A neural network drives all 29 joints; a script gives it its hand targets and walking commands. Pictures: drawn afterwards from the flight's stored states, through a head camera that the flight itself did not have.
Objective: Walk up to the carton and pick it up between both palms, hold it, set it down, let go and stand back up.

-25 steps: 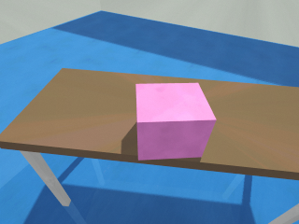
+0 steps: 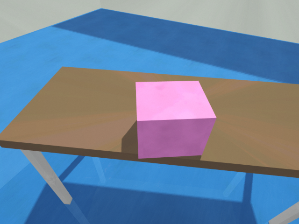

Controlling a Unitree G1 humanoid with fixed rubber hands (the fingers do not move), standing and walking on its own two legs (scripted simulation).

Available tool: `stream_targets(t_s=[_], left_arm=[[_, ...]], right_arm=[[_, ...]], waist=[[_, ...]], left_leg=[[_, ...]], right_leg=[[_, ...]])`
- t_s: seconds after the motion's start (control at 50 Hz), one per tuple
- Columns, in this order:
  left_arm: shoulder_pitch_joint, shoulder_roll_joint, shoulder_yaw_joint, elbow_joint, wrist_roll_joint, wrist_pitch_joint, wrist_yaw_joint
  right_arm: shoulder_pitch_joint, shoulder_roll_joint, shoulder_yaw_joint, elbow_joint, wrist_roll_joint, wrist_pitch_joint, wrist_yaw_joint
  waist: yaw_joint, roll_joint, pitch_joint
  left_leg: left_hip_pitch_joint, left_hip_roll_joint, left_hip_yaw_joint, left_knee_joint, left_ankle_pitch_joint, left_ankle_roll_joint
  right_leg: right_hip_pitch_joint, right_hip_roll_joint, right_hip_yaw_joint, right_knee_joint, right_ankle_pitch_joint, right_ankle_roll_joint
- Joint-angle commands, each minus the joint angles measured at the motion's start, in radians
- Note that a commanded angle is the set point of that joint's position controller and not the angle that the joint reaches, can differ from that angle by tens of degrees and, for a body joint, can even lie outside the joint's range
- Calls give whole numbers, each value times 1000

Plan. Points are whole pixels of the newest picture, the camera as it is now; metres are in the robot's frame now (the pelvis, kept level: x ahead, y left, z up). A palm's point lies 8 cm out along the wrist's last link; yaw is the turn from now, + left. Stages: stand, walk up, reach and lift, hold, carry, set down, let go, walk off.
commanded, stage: stand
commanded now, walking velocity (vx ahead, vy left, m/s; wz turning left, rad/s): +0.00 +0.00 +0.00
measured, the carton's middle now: (168, 118) +0.49 -0.01 +0.03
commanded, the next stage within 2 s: none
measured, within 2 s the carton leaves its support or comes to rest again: neither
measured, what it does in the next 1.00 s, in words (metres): stands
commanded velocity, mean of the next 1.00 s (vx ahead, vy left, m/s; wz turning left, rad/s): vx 0.00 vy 0.00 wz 0.00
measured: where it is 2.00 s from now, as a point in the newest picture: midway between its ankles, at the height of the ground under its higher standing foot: outside the picture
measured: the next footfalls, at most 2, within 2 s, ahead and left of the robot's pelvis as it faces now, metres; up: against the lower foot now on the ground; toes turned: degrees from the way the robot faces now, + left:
none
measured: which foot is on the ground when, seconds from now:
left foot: down 0.00-1.00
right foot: down 0.00-1.00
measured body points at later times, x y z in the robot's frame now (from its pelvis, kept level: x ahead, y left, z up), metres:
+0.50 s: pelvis +0.00 +0.00 +0.00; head -0.01 +0.01 +0.45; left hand +0.01 +0.30 -0.14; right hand +0.11 -0.29 -0.12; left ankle +0.02 +0.14 -0.74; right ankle +0.04 -0.11 -0.74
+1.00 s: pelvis +0.00 +0.00 +0.00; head +0.00 +0.01 +0.45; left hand +0.01 +0.30 -0.13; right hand +0.11 -0.28 -0.13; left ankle +0.02 +0.14 -0.74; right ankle +0.04 -0.11 -0.74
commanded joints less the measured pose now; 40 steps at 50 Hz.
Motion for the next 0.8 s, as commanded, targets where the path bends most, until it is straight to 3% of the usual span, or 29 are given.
stream_targets(t_s=[0.0, 0.02, 0.04, 0.08, 0.1, 0.16, 0.18, 0.24, 0.26, 0.28, 0.3, 0.34, 0.36, 0.4, 0.42, 0.44, 0.48, 0.54, 0.6, 0.62, 0.7, 0.72, 0.74, 0.76, 0.78], left_arm=[[-55, 238, 57, 38, 40, -31, 16], [-64, 224, 46, 37, 40, -31, 14], [-60, 221, 50, 28, 38, -36, 12], [-57, 213, 45, 24, 47, -43, 9], [-49, 218, 49, 43, 41, -38, 10], [-24, 203, 50, 37, 33, -36, 11], [-34, 229, 51, 55, 40, -35, 14], [-34, 213, 46, 28, 31, -38, 12], [-51, 208, 42, 27, 35, -38, 7], [-27, 212, 48, 45, 37, -34, 9], [-34, 232, 49, 50, 37, -39, 14], [-32, 200, 40, 36, 33, -41, 16], [-61, 207, 47, 46, 33, -36, 17], [-44, 228, 49, 41, 40, -32, 14], [-62, 205, 39, 30, 46, -39, 16], [-43, 210, 46, 42, 39, -40, 9], [-62, 212, 43, 43, 41, -36, 9], [-60, 240, 56, 33, 43, -41, 9], [-57, 205, 47, 35, 34, -41, 13], [-56, 206, 50, 29, 40, -38, 13], [-70, 233, 59, 39, 44, -31, 14], [-64, 241, 59, 34, 43, -35, 12], [-57, 235, 59, 25, 36, -34, 11], [-43, 237, 62, 36, 44, -39, 8], [-53, 207, 48, 43, 44, -38, 8]], right_arm=[[-64, -206, -62, -50, -16, -13, -2], [-46, -204, -63, -59, -13, -11, -2], [-56, -218, -63, -51, -12, -13, -1], [-48, -208, -62, -63, -18, -9, -5], [-46, -235, -69, -54, -17, -16, -2], [-74, -249, -73, -54, -12, -14, -5], [-35, -214, -64, -51, -8, -16, -2], [-87, -219, -66, -61, -13, -16, -1], [-77, -223, -61, -58, -13, -14, -6], [-71, -236, -68, -53, -22, -16, -8], [-84, -211, -64, -58, -16, -6, -5], [-79, -233, -68, -58, -12, -11, -4], [-59, -228, -68, -45, -12, -19, -1], [-66, -228, -63, -45, -4, -12, -4], [-69, -202, -56, -58, -12, -17, -1], [-78, -225, -66, -53, -14, -19, -5], [-80, -224, -68, -52, -16, -20, -4], [-69, -203, -60, -50, -14, -9, -3], [-63, -192, -55, -52, -9, -15, -2], [-96, -205, -58, -60, -11, -18, -2], [-85, -199, -62, -47, -13, -14, 2], [-74, -201, -56, -56, -9, -10, 2], [-67, -223, -63, -42, -5, -12, -3], [-74, -239, -63, -43, -11, -11, -3], [-89, -235, -69, -57, -16, -16, -3]], waist=[[-69, 101, 23], [-77, 123, 38], [-71, 81, 9], [-89, 108, 22], [-80, 59, 55], [-67, 112, 41], [-97, 91, 14], [-63, 116, 15], [-78, 129, 14], [-78, 80, 29], [-76, 113, 52], [-76, 101, 7], [-84, 69, -22], [-81, 131, 46], [-106, 104, 37], [-87, 109, 8], [-92, 70, 41], [-85, 114, 46], [-90, 117, 20], [-68, 128, 13], [-80, 80, 21], [-83, 114, 30], [-84, 81, 46], [-76, 91, 29], [-91, 99, 11]], left_leg=[[76, 55, -115, -156, -12, 81], [70, 53, -107, -145, 7, 77], [95, 59, -108, -144, 12, 81], [89, 54, -101, -143, 10, 74], [47, 51, -117, -147, -7, 84], [82, 66, -115, -144, 29, 78], [100, 56, -108, -146, 19, 77], [79, 67, -136, -160, -6, 82], [84, 56, -106, -158, 5, 71], [91, 66, -118, -150, -11, 78], [70, 68, -116, -152, 6, 78], [94, 56, -124, -141, 55, 81], [98, 62, -125, -160, 36, 79], [92, 70, -118, -155, 36, 80], [93, 62, -120, -145, 38, 80], [98, 66, -117, -144, 19, 78], [102, 62, -122, -150, 43, 70], [63, 56, -110, -152, -9, 78], [83, 64, -121, -170, 9, 76], [94, 61, -119, -162, 16, 74], [88, 60, -110, -143, 13, 75], [84, 60, -111, -156, 9, 77], [72, 65, -119, -164, 16, 83], [85, 63, -115, -151, -7, 76], [109, 64, -116, -162, -15, 75]], right_leg=[[74, -153, 136, -127, -58, -25], [79, -161, 147, -135, -50, -28], [88, -158, 142, -141, -26, -25], [83, -148, 134, -130, -14, -24], [96, -156, 139, -149, -55, -27], [68, -151, 132, -143, -3, -23], [103, -162, 145, -142, -25, -26], [86, -149, 125, -127, -3, -23], [84, -148, 132, -122, -17, -16], [76, -146, 124, -123, -31, -26], [65, -157, 136, -127, -2, -32], [101, -161, 131, -121, 40, -28], [138, -157, 125, -123, 37, -23], [78, -158, 146, -132, -6, -31], [77, -160, 138, -133, 2, -29], [85, -160, 142, -140, -6, -24], [75, -149, 121, -127, 10, -24], [86, -159, 138, -142, -59, -18], [89, -161, 146, -128, -34, -26], [97, -160, 138, -132, -13, -24], [87, -155, 143, -140, -18, -24], [102, -164, 149, -147, -28, -27], [86, -152, 138, -127, -29, -28], [83, -156, 134, -134, -58, -24], [81, -151, 127, -131, -46, -31]])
